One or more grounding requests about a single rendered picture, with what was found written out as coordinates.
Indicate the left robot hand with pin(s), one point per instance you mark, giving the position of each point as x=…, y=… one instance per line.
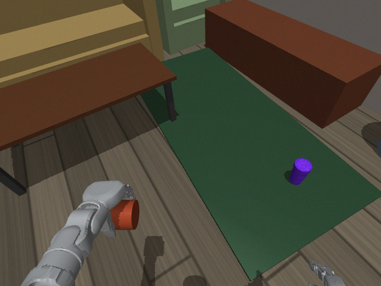
x=109, y=193

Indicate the sofa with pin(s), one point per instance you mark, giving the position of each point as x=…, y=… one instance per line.
x=40, y=36

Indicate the left robot arm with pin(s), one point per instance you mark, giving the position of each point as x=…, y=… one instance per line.
x=70, y=246

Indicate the armchair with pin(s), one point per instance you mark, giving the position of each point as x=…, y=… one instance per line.
x=182, y=22

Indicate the right robot hand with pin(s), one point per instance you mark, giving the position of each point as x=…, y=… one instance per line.
x=325, y=274

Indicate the coffee table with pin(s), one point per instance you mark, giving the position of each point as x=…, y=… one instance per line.
x=43, y=103

